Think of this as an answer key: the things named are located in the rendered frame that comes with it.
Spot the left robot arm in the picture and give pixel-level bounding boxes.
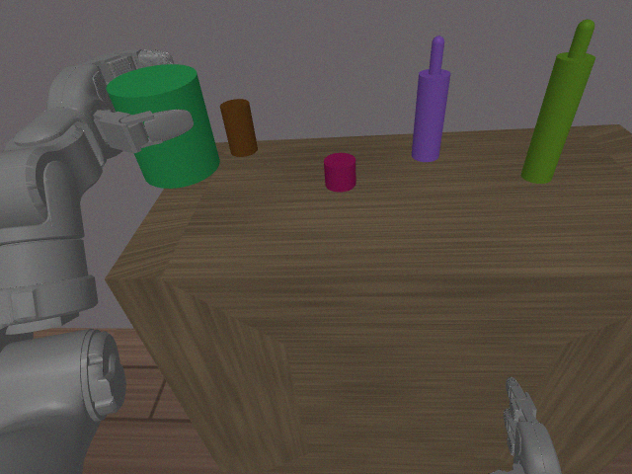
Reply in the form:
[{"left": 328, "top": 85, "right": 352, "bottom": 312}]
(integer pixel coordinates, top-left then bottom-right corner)
[{"left": 0, "top": 108, "right": 126, "bottom": 474}]

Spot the right robot hand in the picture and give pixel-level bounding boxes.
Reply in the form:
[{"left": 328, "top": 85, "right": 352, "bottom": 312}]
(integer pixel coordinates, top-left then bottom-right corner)
[{"left": 489, "top": 377, "right": 562, "bottom": 474}]

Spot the left robot hand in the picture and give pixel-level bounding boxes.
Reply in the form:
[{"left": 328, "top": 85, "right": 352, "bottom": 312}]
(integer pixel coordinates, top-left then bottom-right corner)
[{"left": 46, "top": 49, "right": 194, "bottom": 159}]

